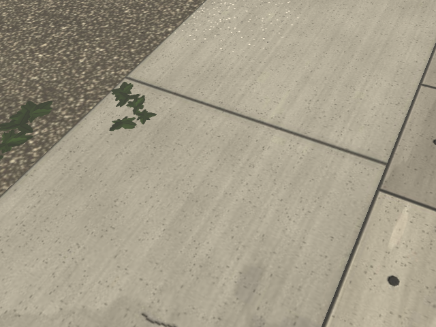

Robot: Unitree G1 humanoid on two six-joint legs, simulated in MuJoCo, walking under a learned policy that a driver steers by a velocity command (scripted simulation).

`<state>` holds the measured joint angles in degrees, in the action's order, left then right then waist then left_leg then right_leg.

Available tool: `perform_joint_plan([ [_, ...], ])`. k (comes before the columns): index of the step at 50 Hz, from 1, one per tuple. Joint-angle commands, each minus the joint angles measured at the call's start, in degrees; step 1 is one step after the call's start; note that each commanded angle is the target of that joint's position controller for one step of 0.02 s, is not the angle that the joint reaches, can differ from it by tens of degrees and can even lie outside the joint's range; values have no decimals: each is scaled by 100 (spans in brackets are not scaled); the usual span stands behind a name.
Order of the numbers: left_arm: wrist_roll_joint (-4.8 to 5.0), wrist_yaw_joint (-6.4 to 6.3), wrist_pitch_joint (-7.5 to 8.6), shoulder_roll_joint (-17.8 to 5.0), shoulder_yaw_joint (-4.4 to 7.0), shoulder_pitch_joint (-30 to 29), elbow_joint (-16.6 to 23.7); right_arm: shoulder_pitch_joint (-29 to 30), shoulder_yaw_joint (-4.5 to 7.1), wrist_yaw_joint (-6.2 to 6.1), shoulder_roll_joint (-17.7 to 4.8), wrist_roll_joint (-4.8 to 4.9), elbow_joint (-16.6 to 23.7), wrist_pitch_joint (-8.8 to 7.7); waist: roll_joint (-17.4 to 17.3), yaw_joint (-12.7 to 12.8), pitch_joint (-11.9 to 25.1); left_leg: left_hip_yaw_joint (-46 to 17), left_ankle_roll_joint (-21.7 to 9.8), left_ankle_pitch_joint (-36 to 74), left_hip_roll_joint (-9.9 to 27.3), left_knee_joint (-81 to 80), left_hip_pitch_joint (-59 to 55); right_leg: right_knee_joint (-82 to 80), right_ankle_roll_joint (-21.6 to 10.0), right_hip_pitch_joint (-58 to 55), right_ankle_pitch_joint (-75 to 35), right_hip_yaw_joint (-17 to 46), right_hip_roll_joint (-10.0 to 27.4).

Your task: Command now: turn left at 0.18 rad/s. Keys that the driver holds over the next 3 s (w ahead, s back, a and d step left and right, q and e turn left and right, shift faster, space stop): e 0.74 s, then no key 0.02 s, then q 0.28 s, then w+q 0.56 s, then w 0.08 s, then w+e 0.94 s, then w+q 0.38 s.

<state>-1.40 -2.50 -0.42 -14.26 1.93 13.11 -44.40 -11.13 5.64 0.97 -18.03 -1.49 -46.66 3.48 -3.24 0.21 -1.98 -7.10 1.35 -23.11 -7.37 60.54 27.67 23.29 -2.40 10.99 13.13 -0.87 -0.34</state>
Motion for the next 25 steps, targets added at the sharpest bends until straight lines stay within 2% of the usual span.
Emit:
perform_joint_plan([
  [1, 13, 31, 139, -618, 100, 133, 188, -19, -52, -22, -115, 48, 224, 3, 1083, 45, 302, -77, 146, -95, 97, -577, 116, -393, -933, -821, -2972, 998, 1197],
  [3, 22, 75, 168, -606, 53, 57, 82, 24, -188, -80, 61, 61, 132, 33, 1295, 20, 384, 296, 153, -203, 345, -1835, -600, -330, -845, -810, -2978, 959, 1074],
  [5, 4, 145, 108, -917, 147, 275, -61, 185, -204, -196, -42, 119, 110, 30, 1564, 192, 297, 728, 102, -305, 257, -2644, -1046, -156, -854, -752, -3403, 1183, 1003],
  [7, 61, 192, 50, -1142, 245, 338, -160, -49, -190, -297, -151, 173, 8, -33, 1470, 42, 280, 774, -12, 499, 258, -3638, -1379, 122, -762, -788, -4007, 1429, 1026],
  [8, 108, 195, 35, -1174, 277, 264, -161, -236, -189, -339, -206, 162, -66, -106, 1332, -73, 348, 665, -86, 1285, 411, -4270, -1855, 232, -606, -579, -3883, 1506, 1022],
  [9, 148, 199, 52, -1080, 266, 253, -119, -326, -151, -387, -398, 103, -97, -192, 1106, -64, 548, 363, -192, 1703, 762, -4425, -2550, 309, -404, -112, -3255, 1545, 948],
  [10, 182, 218, 80, -773, 195, 207, 13, -432, -116, -434, -679, -7, -76, -267, 425, -50, 797, -271, -397, 2448, 1613, -4329, -3273, 739, -197, 565, -1943, 1283, 672],
  [11, 235, 203, 56, -414, 114, 116, 122, -103, -23, -413, -1030, 90, -120, -225, -830, 85, 484, -663, -970, 3860, 2238, -4082, -2953, 1074, -52, 1153, 209, 452, -133],
  [12, 140, 151, -26, -667, 181, 42, 32, -37, -91, -380, -664, 99, -15, -241, -864, -155, 502, -849, -1434, 4077, 2684, -4146, -2764, 2113, -9, 1239, 1765, 195, -215],
  [13, 111, 151, -102, -788, 273, 9, -17, -4, -133, -360, -507, 62, 34, -259, -653, -186, 257, -754, -1641, 4251, 2739, -4237, -2524, 3070, 14, 1498, 2136, 179, -228],
  [14, 93, 178, -163, -796, 321, 92, -77, 141, -178, -371, -402, 28, 76, -238, -386, -69, 116, -444, -1604, 4262, 2562, -4241, -2305, 3559, 73, 1556, 2033, 241, -158],
  [15, 77, 222, -219, -729, 332, 142, -91, 238, -209, -400, -333, 22, 74, -234, -409, 38, -18, -125, -1447, 4176, 2384, -4244, -2147, 3593, 121, 1568, 1812, 271, -80],
  [17, 49, 303, -266, -607, 303, 196, -106, 297, -193, -415, -393, 2, 81, -233, -600, 61, -28, 255, -1271, 3954, 2102, -4168, -2241, 3324, 259, 1567, 1530, 119, -66],
  [19, 61, 370, -294, -548, 277, 50, -27, 245, -179, -397, -437, 9, 79, -232, -640, -41, 39, 389, -1261, 3769, 2112, -4067, -2277, 2832, 322, 1395, 1416, -17, -21],
  [22, 107, 430, -322, -545, 255, -122, 153, 187, -102, -327, -662, -7, 56, -241, -721, -139, 160, 414, -1238, 3699, 2290, -3871, -2245, 2049, 231, 950, 1332, -191, 6],
  [24, 119, 447, -309, -593, 272, -30, 198, 236, -57, -285, -772, -2, 71, -232, -680, -75, 226, 454, -1130, 3521, 2356, -3603, -2159, 1511, 124, 626, 1115, -343, -52],
  [25, 102, 441, -278, -564, 273, 132, 165, 323, -43, -274, -794, 29, 86, -221, -546, 72, 254, 598, -970, 3211, 2292, -3310, -1966, 954, 54, 266, 656, -443, -126],
])
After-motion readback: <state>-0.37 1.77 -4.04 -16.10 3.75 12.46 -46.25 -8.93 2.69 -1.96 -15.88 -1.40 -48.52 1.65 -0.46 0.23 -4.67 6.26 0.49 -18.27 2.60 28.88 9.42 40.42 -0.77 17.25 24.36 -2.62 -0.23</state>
